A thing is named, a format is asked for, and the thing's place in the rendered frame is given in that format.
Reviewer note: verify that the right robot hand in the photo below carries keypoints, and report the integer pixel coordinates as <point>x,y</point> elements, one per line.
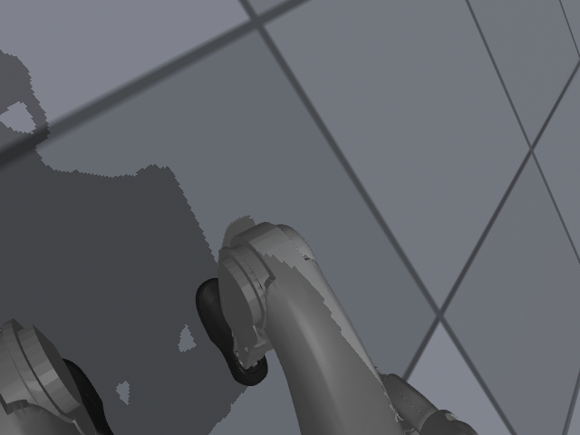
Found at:
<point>409,404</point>

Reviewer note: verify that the right robot arm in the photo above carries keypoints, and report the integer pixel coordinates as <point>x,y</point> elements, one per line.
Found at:
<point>444,422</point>

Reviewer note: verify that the right robot foot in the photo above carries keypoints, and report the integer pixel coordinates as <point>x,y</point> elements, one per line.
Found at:
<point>211,315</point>

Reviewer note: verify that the left robot foot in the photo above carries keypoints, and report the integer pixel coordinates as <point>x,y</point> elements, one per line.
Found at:
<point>90,399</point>

